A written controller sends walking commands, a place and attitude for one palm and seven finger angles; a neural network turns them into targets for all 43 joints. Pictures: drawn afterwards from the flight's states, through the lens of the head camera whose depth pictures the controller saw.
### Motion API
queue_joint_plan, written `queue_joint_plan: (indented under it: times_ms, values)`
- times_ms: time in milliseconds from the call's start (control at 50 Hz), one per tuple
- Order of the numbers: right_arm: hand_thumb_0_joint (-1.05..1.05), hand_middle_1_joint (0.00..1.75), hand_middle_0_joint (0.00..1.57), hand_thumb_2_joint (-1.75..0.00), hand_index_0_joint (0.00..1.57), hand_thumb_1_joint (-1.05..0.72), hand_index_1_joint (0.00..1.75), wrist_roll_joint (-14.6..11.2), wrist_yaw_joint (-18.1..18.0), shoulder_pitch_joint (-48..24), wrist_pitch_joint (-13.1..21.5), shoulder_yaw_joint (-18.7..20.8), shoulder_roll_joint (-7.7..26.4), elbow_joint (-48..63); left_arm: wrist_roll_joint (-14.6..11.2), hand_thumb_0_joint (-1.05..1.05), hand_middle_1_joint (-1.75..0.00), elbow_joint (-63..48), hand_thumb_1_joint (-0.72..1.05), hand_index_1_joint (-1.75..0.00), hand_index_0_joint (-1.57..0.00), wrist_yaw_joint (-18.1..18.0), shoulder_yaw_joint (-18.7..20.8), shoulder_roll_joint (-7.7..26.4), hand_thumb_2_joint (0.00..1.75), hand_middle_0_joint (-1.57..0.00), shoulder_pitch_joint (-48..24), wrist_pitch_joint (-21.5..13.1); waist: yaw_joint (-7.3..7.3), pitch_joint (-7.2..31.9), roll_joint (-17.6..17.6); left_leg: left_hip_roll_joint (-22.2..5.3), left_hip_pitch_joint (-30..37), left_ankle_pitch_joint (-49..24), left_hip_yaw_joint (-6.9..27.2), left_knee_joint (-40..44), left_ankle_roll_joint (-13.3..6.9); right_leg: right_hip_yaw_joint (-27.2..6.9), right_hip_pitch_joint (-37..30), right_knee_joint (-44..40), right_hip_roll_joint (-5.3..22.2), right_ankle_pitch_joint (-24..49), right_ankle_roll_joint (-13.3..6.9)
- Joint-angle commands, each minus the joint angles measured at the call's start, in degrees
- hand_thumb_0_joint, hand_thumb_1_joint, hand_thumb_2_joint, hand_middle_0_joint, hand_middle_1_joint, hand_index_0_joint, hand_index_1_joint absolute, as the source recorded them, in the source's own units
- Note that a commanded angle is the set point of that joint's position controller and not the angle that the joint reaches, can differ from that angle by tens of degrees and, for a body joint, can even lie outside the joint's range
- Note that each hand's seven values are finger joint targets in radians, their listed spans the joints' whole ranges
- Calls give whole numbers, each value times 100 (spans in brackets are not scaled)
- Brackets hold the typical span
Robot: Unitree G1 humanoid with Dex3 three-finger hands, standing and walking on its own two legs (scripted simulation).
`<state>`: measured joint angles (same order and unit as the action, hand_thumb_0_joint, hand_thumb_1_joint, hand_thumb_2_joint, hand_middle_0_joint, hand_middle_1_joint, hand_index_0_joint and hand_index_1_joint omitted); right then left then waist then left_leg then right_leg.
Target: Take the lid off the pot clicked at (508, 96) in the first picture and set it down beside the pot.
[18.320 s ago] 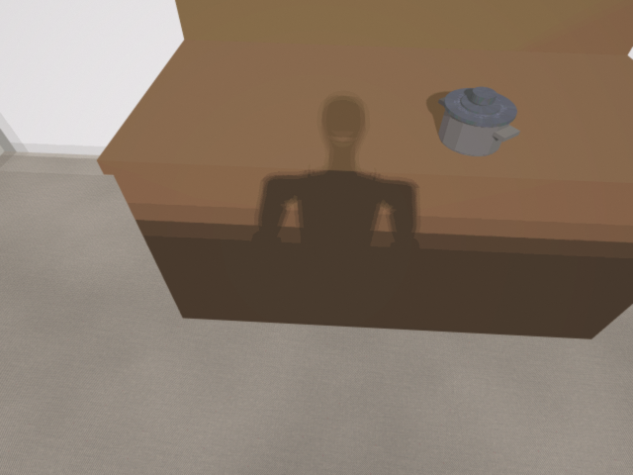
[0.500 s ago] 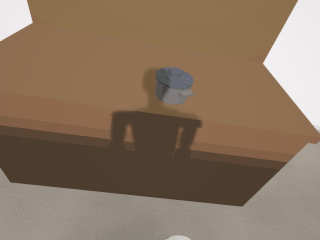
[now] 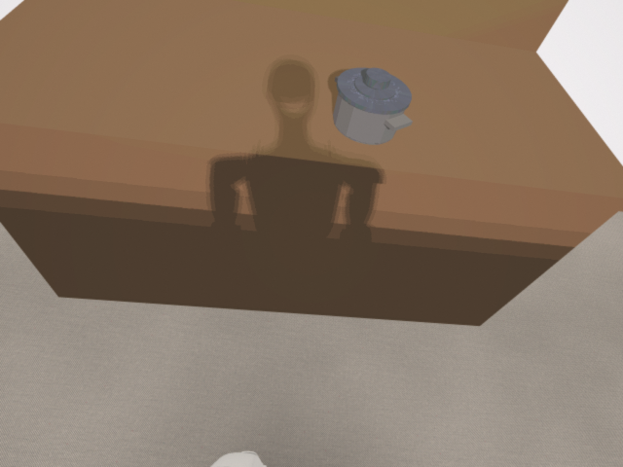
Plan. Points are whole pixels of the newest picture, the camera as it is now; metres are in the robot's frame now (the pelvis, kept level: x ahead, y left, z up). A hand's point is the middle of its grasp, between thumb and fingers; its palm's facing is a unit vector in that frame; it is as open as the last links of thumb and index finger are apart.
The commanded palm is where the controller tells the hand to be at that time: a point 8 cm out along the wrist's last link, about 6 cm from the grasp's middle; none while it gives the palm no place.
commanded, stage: look again from close up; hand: left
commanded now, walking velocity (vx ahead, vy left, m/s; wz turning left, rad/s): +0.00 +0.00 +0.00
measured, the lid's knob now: (377, 78) +0.79 -0.09 +0.09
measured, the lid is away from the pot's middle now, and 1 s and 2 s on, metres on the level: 0.00 0.00 0.00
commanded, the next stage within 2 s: none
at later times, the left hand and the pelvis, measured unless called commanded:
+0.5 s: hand out of the picture -0.09 +0.27 -0.18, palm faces +0.05 -0.98 -0.20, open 7.4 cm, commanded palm none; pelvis -0.06 +0.08 +0.01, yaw +0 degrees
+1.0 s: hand out of the picture -0.07 +0.27 -0.16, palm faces +0.02 -0.99 -0.17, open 7.3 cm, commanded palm none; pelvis -0.08 +0.10 +0.02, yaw +0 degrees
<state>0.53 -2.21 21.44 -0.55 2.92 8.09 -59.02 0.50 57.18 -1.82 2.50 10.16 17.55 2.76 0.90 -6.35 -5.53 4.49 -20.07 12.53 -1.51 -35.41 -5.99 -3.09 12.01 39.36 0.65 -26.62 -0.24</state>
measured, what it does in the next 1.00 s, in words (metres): steps to the left: right foot, then left foot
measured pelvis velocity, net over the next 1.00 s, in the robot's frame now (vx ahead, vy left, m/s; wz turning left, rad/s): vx -0.08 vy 0.10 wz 0.01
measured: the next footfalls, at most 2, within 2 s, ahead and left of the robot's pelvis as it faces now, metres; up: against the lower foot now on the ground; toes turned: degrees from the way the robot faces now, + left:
right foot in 0.34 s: -0.01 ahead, -0.07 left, +0.00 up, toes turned -3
left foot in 0.52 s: +0.02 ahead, +0.19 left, +0.00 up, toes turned -3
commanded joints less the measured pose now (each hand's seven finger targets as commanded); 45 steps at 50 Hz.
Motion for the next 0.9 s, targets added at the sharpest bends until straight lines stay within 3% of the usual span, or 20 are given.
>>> queue_joint_plan:
  times_ms: [0, 140, 200, 260, 280, 300, 320, 340, 360, 380, 400, 440, 460, 480, 500, 540, 560, 660, 760, 880]
  values:
    - [0, 30, 20, -90, 20, -90, 30, 28, -70, -87, 134, 9, 737, 351, 54, 0, -30, -188, 90, -30, -20, -3, 46, 363, 90, -20, 400, -59, -206, 281, 1269, -1640, -22, 2618, 2994, 3202, 582, -324, 811, 1593, -67, 123, -198]
    - [0, 30, 20, -90, 20, -90, 30, -52, -42, -129, 123, -3, 570, 143, 50, 0, -30, 32, 90, -30, -20, 0, 67, 295, 90, -20, 499, -113, -101, 471, 1106, -1314, 894, 1657, 1673, 3135, 654, 22, 1051, 1218, -81, 490, -47]
    - [0, 30, 20, -90, 20, -90, 30, -38, -38, -221, 52, 45, 635, 120, 75, 0, -30, 148, 90, -30, -20, -11, 129, 361, 90, -20, 898, -69, -202, 284, 1092, -1159, 712, 1602, 1444, 3545, 1144, 381, 603, 646, -204, 262, -42]
    - [0, 30, 20, -90, 20, -90, 30, -34, -9, -812, -83, 128, 877, 264, 42, 0, -30, 465, 90, -30, -20, -28, 247, 499, 90, -20, 2052, -24, -673, -113, 1578, -809, 39, 1131, 940, 3861, 1944, 1018, -655, -1060, -432, -117, -124]
    - [0, 30, 20, -90, 20, -90, 30, -52, 3, -957, -136, 177, 922, 331, 8, 0, -30, 638, 90, -30, -20, -41, 309, 525, 90, -20, 2620, -33, -877, -42, 1155, -515, -165, 958, 595, 3504, 2319, 1173, -1352, -2068, -469, 23, -195]
    - [0, 30, 20, -90, 20, -90, 30, -145, -2, -978, -217, 257, 869, 290, 54, 0, -30, 703, 90, -30, -20, -104, 380, 669, 90, -20, 2774, -63, -988, -74, -420, 347, -31, 916, -337, 1022, 2465, 585, -1093, -3308, 298, 448, -598]
    - [0, 30, 20, -90, 20, -90, 30, -229, -6, -151, -282, 327, 417, 111, 124, 0, -30, 97, 90, -30, -20, -188, 260, 827, 90, -20, 909, -64, -82, 4, -2792, 144, 610, 2038, 772, -3327, 1483, -1675, 1453, -3549, 2135, -266, -1307]
    - [0, 30, 20, -90, 20, -90, 30, -72, 59, 706, -376, 387, 917, 169, 176, 0, -30, -731, 90, -30, -20, -254, 113, 643, 90, -20, -1377, -169, 968, -19, -1491, -167, 530, 1620, 1227, -4678, 959, -1225, 2653, -3182, 2161, 416, -1292]
    - [0, 30, 20, -90, 20, -90, 30, -68, 138, 1018, -393, 311, 685, 96, 140, 0, -30, -1081, 90, -30, -20, -290, 184, 860, 90, -20, -2269, -266, 1256, 290, -850, -435, 1384, 1398, 1233, -5131, 655, -1152, 3476, -3294, 2332, 326, -1332]
    - [0, 30, 20, -90, 20, -90, 30, -55, 228, 965, -286, 197, 508, 62, 90, 0, -30, -1070, 90, -30, -20, -241, 146, 932, 90, -20, -2177, -421, 1185, 229, -673, -622, 1226, 1182, 976, -3907, 749, -804, 3063, -3207, 1718, -157, -1005]
    - [0, 30, 20, -90, 20, -90, 30, -98, 268, 706, -165, 153, 538, 183, 143, 0, -30, -934, 90, -30, -20, -177, 108, 777, 90, -20, -1480, -438, 796, 107, -526, -565, 757, 1336, 620, -2104, 666, -293, 1994, -2770, 1201, 265, -756]
    - [0, 30, 20, -90, 20, -90, 30, -96, 224, 63, 37, 55, 242, 214, 150, 0, -30, -442, 90, -30, -20, -94, 117, 781, 90, -20, -288, -349, 123, 33, 69, -473, 874, 965, 129, 745, 638, -235, 1084, -1623, 1013, 251, -564]
    - [0, 30, 20, -90, 20, -90, 30, -37, 196, -40, 109, -13, 234, 163, 90, 0, -30, -306, 90, -30, -20, -15, 109, 664, 90, -20, -20, -269, -89, -310, 1094, -346, 811, 838, 170, 1721, 677, 27, 992, -753, 660, 22, -417]
    - [0, 30, 20, -90, 20, -90, 30, 10, 143, -126, 187, -18, 440, 265, 14, 0, -30, -266, 90, -30, -20, 64, 81, 491, 90, -20, 302, -209, -162, -368, 2472, -1024, 366, 1181, 1729, 2140, 514, 314, 1422, 82, 210, -297, -142]
    - [0, 30, 20, -90, 20, -90, 30, 60, 58, -104, 173, -9, 695, 440, -10, 0, -30, -339, 90, -30, -20, 68, 85, 504, 90, -20, 301, -187, -125, -341, 2751, -1781, -401, 1803, 3019, 2712, 43, 161, 1419, 856, -42, -394, -34]
    - [0, 30, 20, -90, 20, -90, 30, 125, 50, -644, 95, 26, 934, 639, 22, 0, -30, -340, 90, -30, -20, 103, 127, 481, 90, -20, 389, -144, -414, 111, 1547, -1804, -1626, 3176, 3101, 3139, -197, 46, 356, 1755, -122, -34, -170]
    - [0, 30, 20, -90, 20, -90, 30, 111, 33, -779, 127, 8, 891, 608, 57, 0, -30, -212, 90, -30, -20, 54, 99, 453, 90, -20, 428, -70, -538, 330, 1598, -1687, -1465, 3202, 3324, 3180, -138, -110, 505, 2090, -152, 48, -180]
    - [0, 30, 20, -90, 20, -90, 30, 38, -13, -218, 180, -27, 653, 207, 13, 0, -30, -181, 90, -30, -20, 53, -37, 334, 90, -20, 50, -296, -107, 695, 1020, -1419, 848, 1085, 2257, 2600, -54, 37, 1002, 184, 47, 102, -100]
    - [0, 30, 20, -90, 20, -90, 30, -46, 53, 152, 136, -45, 459, -142, -7, 0, -30, 46, 90, -30, -20, -20, -63, 390, 90, -20, 334, -358, -115, 388, 577, -952, 15, 1007, 1527, 2151, 419, -385, -531, -2051, 214, 1129, -223]
    - [0, 30, 20, -90, 20, -90, 30, -27, 85, 177, 162, -104, 393, -259, -23, 0, -30, 59, 90, -30, -20, -10, -137, 358, 90, -20, -20, -447, 100, 162, -66, -684, 832, -304, 830, 1341, 597, -599, 471, -2375, 510, 860, -431]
